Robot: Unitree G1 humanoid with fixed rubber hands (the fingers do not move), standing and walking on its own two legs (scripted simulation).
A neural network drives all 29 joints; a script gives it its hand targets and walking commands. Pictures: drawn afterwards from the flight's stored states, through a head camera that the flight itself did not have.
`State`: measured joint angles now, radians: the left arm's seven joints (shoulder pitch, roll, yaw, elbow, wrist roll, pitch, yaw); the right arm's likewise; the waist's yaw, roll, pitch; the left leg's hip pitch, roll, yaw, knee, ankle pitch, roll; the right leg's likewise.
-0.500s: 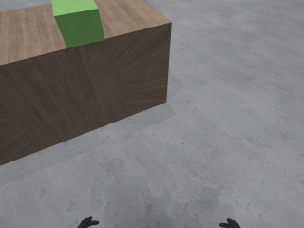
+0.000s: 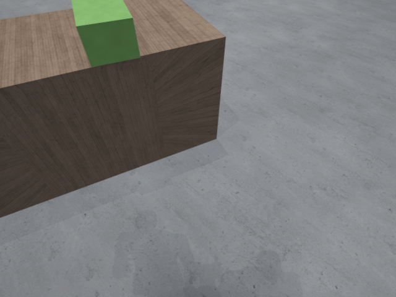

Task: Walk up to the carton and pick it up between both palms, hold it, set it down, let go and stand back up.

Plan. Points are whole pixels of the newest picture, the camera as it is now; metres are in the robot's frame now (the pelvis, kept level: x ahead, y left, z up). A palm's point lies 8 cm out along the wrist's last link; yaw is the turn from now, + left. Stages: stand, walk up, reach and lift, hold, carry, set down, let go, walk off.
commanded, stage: stand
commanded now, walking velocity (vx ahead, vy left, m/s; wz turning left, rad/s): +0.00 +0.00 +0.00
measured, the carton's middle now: (105, 28) +1.09 +0.44 +0.03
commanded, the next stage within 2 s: none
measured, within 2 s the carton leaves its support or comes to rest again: neither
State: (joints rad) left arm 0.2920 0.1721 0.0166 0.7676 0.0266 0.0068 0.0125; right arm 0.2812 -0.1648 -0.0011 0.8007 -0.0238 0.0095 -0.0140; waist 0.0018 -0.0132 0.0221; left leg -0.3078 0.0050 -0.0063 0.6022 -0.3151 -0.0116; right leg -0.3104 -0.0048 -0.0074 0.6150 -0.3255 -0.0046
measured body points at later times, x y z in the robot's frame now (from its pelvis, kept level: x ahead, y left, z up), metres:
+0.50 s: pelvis +0.01 +0.01 +0.01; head +0.02 +0.01 +0.46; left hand +0.04 +0.24 -0.14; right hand +0.05 -0.23 -0.14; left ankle +0.00 +0.13 -0.73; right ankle +0.00 -0.12 -0.73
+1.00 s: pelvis +0.00 +0.01 +0.01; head +0.02 +0.02 +0.46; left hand -0.01 +0.22 -0.15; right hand +0.01 -0.20 -0.15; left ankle +0.00 +0.13 -0.73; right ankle +0.00 -0.12 -0.73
